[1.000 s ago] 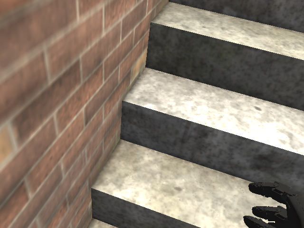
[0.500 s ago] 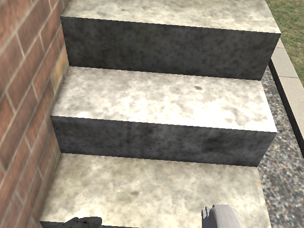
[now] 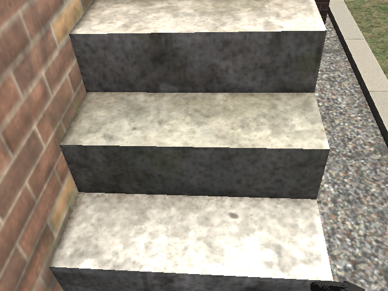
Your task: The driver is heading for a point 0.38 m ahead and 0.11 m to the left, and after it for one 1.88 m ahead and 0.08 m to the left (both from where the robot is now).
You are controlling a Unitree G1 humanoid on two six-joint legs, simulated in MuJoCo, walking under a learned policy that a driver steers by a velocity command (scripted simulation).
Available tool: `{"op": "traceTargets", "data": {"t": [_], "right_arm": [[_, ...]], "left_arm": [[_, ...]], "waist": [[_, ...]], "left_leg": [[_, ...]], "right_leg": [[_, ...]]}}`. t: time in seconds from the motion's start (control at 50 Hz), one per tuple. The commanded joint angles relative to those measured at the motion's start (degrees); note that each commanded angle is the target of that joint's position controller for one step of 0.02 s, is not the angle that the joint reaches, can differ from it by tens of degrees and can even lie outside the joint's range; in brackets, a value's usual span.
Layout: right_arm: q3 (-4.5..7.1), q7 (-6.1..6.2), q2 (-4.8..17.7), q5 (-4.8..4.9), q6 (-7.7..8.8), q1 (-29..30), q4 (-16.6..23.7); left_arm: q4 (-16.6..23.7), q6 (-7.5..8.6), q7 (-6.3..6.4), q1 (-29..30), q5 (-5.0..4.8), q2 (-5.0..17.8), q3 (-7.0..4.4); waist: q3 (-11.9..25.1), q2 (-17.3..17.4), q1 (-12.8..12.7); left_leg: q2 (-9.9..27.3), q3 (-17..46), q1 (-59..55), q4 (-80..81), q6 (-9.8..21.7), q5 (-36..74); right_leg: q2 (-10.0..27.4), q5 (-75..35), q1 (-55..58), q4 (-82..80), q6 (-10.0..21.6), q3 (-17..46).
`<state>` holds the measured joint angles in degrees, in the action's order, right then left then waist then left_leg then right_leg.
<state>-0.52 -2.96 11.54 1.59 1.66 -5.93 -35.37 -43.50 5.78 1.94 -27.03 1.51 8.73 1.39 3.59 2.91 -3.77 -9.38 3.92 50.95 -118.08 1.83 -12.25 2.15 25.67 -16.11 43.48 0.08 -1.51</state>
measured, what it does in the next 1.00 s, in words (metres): climbs: left foot 0.19 m higher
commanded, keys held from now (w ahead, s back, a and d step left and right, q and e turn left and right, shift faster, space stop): w+q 0.28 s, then q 0.08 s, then e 0.64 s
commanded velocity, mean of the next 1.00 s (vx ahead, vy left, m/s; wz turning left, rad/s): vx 0.22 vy -0.01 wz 0.01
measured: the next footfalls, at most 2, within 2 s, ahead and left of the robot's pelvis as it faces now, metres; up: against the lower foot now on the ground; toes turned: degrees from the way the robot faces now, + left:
left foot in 0.30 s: +0.24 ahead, +0.22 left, +0.19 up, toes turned +13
right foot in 1.08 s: +0.42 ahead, -0.02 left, +0.39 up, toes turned -7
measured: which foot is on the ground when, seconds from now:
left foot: up 0.00-0.28, down 0.30-1.00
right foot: down 0.00-0.30, up 0.32-1.00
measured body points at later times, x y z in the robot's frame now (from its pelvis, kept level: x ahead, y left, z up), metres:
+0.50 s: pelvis +0.21 +0.14 +0.16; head +0.20 +0.16 +0.61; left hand +0.35 +0.42 +0.07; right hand +0.27 -0.11 +0.04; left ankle +0.20 +0.21 -0.52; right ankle +0.21 -0.01 -0.34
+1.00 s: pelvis +0.32 +0.14 +0.22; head +0.34 +0.21 +0.67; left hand +0.45 +0.37 +0.08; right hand +0.40 -0.12 +0.14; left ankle +0.20 +0.21 -0.52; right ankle +0.35 -0.03 -0.22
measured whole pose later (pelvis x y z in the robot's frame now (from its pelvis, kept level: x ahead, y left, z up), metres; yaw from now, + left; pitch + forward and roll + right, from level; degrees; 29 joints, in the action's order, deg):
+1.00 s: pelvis +0.32 +0.14 +0.22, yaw +1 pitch +0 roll -5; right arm 0.1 7.5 11.9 -2.3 -3.7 -21.5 -36.1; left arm -35.6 -5.8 2.5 -11.6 -0.4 13.6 1.2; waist -2.7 -4.0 -1.5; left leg 5.9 -11.4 1.0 -25.1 1.7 -24.2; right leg -4.6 25.7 -59.4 115.0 -12.9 5.8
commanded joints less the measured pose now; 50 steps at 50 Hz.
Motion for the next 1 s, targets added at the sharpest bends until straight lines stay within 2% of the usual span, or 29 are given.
{"op": "traceTargets", "data": {"t": [0.02, 0.04, 0.06, 0.1, 0.14, 0.2, 0.22, 0.24, 0.26, 0.28, 0.3, 0.32, 0.34, 0.36, 0.38, 0.4, 0.42, 0.44, 0.48, 0.52, 0.56, 0.6, 0.64, 0.72, 0.74, 0.84, 0.88, 0.96, 1.0], "right_arm": [[3.11, 0.12, 6.9, 0.09, -0.94, -0.5, 2.4], [2.94, 0.47, 4.9, 0.36, -1.54, 0.3, 2.5], [2.45, 0.98, 4.0, 0.85, -1.72, 3.3, 3.7], [2.43, 1.4, 4.1, 1.65, -1.81, 6.9, 7.0], [1.55, 1.36, 2.2, -0.04, -2.29, 10.9, 9.0], [-0.84, 1.39, 1.8, -0.86, -3.99, 12.5, 14.5], [-1.44, 1.2, 2.5, -0.66, -3.83, 12.2, 18.0], [-1.24, 0.59, 4.7, -1.81, -3.63, 0.3, 14.8], [1.25, -0.37, 10.5, -1.54, -3.2, -8.2, 11.3], [3.28, 1.19, 13.0, -1.8, -3.85, -25.7, 4.9], [4.23, 1.49, 14.0, -3.61, -2.61, -25.4, 2.0], [5.19, 2.01, 22.3, -2.95, -2.85, -22.5, -3.3], [3.33, 3.71, 17.8, -3.49, -2.9, -22.8, -3.1], [2.75, 3.24, 15.3, -4.24, -2.24, -25.3, -4.5], [3.72, 3.61, 13.8, -2.66, -0.39, -22.0, -4.6], [3.4, 4.11, 11.4, -2.11, 0.71, -18.4, -5.5], [2.9, 5.46, 9.4, -3.83, 0.68, -16.2, -6.2], [2.67, 6.47, 7.3, -4.16, 0.58, -13.8, -5.5], [1.97, 7.22, 5.3, -4.45, 0.37, -10.2, -3.6], [0.48, 8.64, 1.4, -5.08, -0.81, -5.3, 0.6], [0.02, 8.95, 2.2, -5.69, -1.4, -7.8, 2.3], [1.2, 8.18, 6.3, -5.82, -2.2, -12.2, 3.0], [1.89, 8.67, 7.6, -5.69, -3.15, -18.4, 2.6], [1.93, 9.23, 7.6, -5.59, -4.82, -19.5, 3.4], [2.67, 9.21, 9.6, -6.81, -5.12, -18.8, 3.4], [2.96, 9.45, 9.3, -5.45, -5.7, -17.7, 2.7], [2.56, 9.61, 8.0, -4.57, -5.36, -17.4, 2.6], [2.69, 10.89, 7.8, -4.2, -4.75, -18.9, 1.8], [2.78, 11.33, 9.3, -2.99, -4.96, -19.4, 0.7]], "left_arm": [[6.5, 2.14, 0.9, 5.3, 0.8, 7.8, -1.26], [6.0, 1.99, 0.7, 5.6, 1.93, 7.9, -1.13], [5.5, 1.95, 0.88, 3.2, 1.98, 10.5, -1.73], [5.1, 1.72, 1.34, 1.0, 2.12, 10.7, -1.99], [3.0, 1.39, 1.31, -2.0, 1.81, 9.2, -1.53], [2.4, 0.29, 2.26, 4.2, -0.43, 12.7, -3.13], [3.9, -0.9, 2.24, 13.3, -0.57, 13.9, -4.03], [6.4, -0.77, 2.25, 23.6, 0.1, 17.4, -4.93], [3.3, -0.85, 2.39, 9.2, -2.21, 23.7, -6.27], [2.0, -1.4, -0.25, 15.2, -0.12, 27.2, -7.31], [1.6, -2.89, -1.57, 16.0, -3.56, 22.4, -6.17], [5.7, -2.51, -1.96, 13.1, -4.36, 10.6, -4.0], [6.0, -0.91, -2.78, 9.6, -2.62, 7.4, -3.31], [4.9, -0.5, -3.85, 11.5, -2.56, 8.7, -3.44], [5.5, -2.39, -3.23, 14.6, -3.0, 7.0, -3.34], [6.8, -4.07, -3.26, 20.3, -2.32, 6.3, -2.67], [5.0, -5.52, -3.25, 17.2, -2.65, 6.1, -2.34], [5.0, -7.18, -3.11, 13.6, -1.84, 8.7, -2.87], [7.0, -8.43, -0.94, 12.3, -2.08, 5.8, -1.89], [9.0, -9.71, 1.26, 12.2, -0.98, 8.2, -2.24], [9.8, -10.54, 2.76, 13.2, -0.85, 8.4, -2.27], [9.3, -10.31, 2.65, 13.4, -2.54, 6.5, -2.2], [9.8, -10.08, 3.14, 14.2, -2.3, 5.3, -1.35], [11.0, -10.38, 1.89, 16.4, -2.78, 5.6, -0.85], [9.7, -10.59, 0.9, 16.0, -2.57, 6.5, -1.45], [9.4, -10.73, 0.44, 17.0, -2.07, 5.4, -0.73], [10.4, -10.96, 0.92, 16.0, -2.1, 5.4, -0.38], [13.0, -10.62, 0.87, 19.1, -2.01, 5.5, -0.1], [18.6, -9.43, -0.14, 24.7, -1.46, 4.2, 0.37]], "waist": [[-6.3, -4.0, 3.4], [-6.6, -6.7, 3.3], [-8.1, -7.2, 1.5], [-10.5, -10.7, -0.2], [-11.0, -13.5, -2.7], [-13.5, -14.8, 1.9], [-16.5, -15.3, 8.7], [-8.3, -11.7, 16.5], [5.2, -12.1, 16.3], [14.0, -14.9, 21.6], [7.1, -11.5, 20.9], [1.4, 22.5, 7.8], [10.8, 26.6, 4.8], [12.5, 17.6, 7.3], [4.2, 0.3, 6.0], [-3.0, -6.8, 6.0], [-5.0, -5.2, 4.3], [-4.0, -3.8, 3.4], [-3.3, -1.8, 0.1], [-6.4, -4.6, -0.6], [-5.3, -4.0, 1.6], [-4.5, -0.3, 3.0], [-4.4, 3.2, 6.2], [-3.2, 0.3, 6.8], [-3.7, -0.9, 6.5], [-3.8, 4.5, 4.6], [-3.9, 6.0, 3.5], [-4.1, 7.5, 4.6], [-5.3, 10.7, 2.7]], "left_leg": [[2.6, -0.4, 8.2, 2.7, -3.0, 3.2], [1.5, -3.4, 7.9, -5.2, -3.7, 1.1], [2.8, -2.0, 14.4, -10.0, -4.0, -3.7], [5.0, 1.1, 25.1, -15.8, -5.2, -12.7], [6.1, -0.9, 35.2, -18.9, -4.5, -19.0], [12.5, -4.8, 34.5, -10.1, -5.2, -26.7], [14.2, -10.2, 17.2, 11.2, -3.6, -27.0], [12.2, -14.3, -18.8, 33.1, 0.7, -15.6], [3.3, -16.4, -40.5, 39.7, 3.5, -21.3], [4.5, -10.5, -50.9, 43.1, 4.5, -18.1], [0.9, 0.1, -39.7, 62.5, 7.5, -20.2], [10.8, 30.7, -38.7, 85.0, 15.7, 8.9], [15.2, 42.6, -44.2, 91.6, 15.8, 12.4], [17.9, 41.8, -43.6, 92.2, 14.9, 15.6], [20.0, 44.4, -42.5, 94.6, 10.5, 13.2], [18.3, 36.9, -36.3, 88.6, 8.4, 8.1], [20.4, 33.5, -30.9, 84.3, 10.0, 12.6], [20.3, 27.6, -29.5, 80.3, 7.4, 10.1], [19.5, 15.8, -29.4, 80.1, 5.5, 8.1], [22.3, 12.6, -22.4, 85.9, 5.4, 5.7], [22.6, 3.9, -23.2, 91.6, 5.5, 19.7], [22.7, -0.5, -30.9, 90.6, 7.1, 33.4], [24.4, 1.0, -46.9, 89.3, 8.3, 49.6], [23.8, -1.7, -56.0, 89.4, 8.3, 48.5], [26.4, -1.3, -55.4, 89.6, 7.5, 56.5], [27.8, -5.9, -59.9, 91.4, 7.7, 63.5], [27.1, -6.8, -62.2, 92.5, 8.8, 54.2], [29.5, -5.9, -65.0, 93.7, 11.0, 57.7], [29.3, -7.3, -69.1, 93.7, 9.6, 53.8]], "right_leg": [[12.9, -4.4, 4.2, -21.0, 8.5, 12.4], [14.4, -9.3, 3.9, -22.2, 9.4, 11.3], [17.3, -13.4, 9.0, -24.6, 10.2, 12.1], [20.3, -18.4, 18.8, -25.3, 8.9, 9.8], [22.0, -21.8, 27.3, -25.8, 9.0, 8.8], [21.2, -24.2, 23.4, -33.1, 5.3, 0.0], [14.3, -44.7, 6.6, -34.4, 1.0, -8.4], [9.0, -64.9, -11.1, -31.7, 0.9, -14.6], [9.2, -89.4, -10.0, -24.6, 8.2, -7.9], [16.8, -103.5, -0.7, -13.5, 8.4, -3.5], [11.4, -80.1, 5.4, 8.1, 6.6, -1.5], [-8.6, -13.4, -8.1, 33.5, -1.6, -2.5], [-9.2, -5.5, -11.2, 52.7, -2.8, 8.4], [-10.3, -7.1, -13.1, 60.0, -2.3, 11.1], [-10.8, -7.4, -21.5, 58.5, -4.2, 12.1], [-8.1, -10.7, -25.2, 55.9, -3.4, 12.1], [-9.3, -10.3, -24.5, 61.0, -4.0, 15.3], [-9.5, -11.4, -24.2, 65.0, -4.8, 15.2], [-10.9, -16.5, -30.8, 69.9, -4.5, 16.8], [-9.6, -18.4, -34.9, 68.0, -5.1, 18.6], [-13.0, -18.4, -31.6, 68.5, -7.0, 7.5], [-12.2, -13.0, -37.1, 77.0, -8.9, 6.7], [-12.2, -2.7, -50.8, 84.3, -9.6, 9.7], [-10.5, -2.2, -56.9, 83.8, -11.3, 9.5], [-10.1, -4.2, -56.0, 84.5, -11.6, 12.8], [-8.5, -5.2, -56.8, 76.1, -12.8, 12.1], [-7.6, -5.2, -57.8, 72.8, -13.6, 10.4], [-7.4, 0.0, -58.2, 75.0, -13.4, 7.6], [-3.9, 5.0, -64.1, 71.3, -12.0, 6.2]]}}
Keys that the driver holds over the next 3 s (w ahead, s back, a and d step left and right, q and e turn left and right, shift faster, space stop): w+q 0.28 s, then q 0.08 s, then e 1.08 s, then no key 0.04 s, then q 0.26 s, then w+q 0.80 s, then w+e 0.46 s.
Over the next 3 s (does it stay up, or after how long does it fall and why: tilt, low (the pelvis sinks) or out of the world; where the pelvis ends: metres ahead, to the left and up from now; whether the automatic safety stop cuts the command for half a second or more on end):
stays up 0.56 0.07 0.42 its command is cut before an obstacle after 2.5 s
